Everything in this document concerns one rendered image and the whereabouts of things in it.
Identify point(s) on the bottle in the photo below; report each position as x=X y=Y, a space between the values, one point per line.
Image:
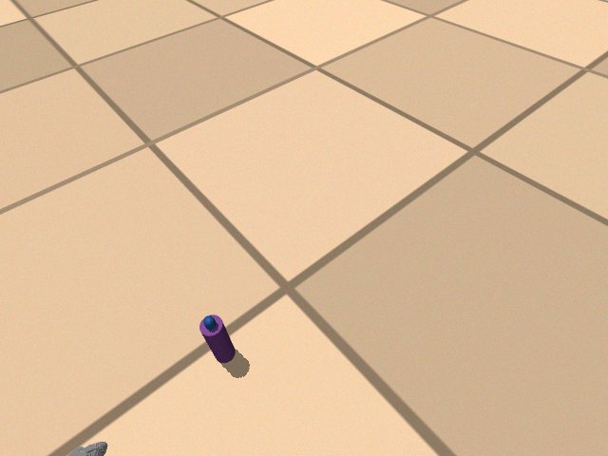
x=217 y=338

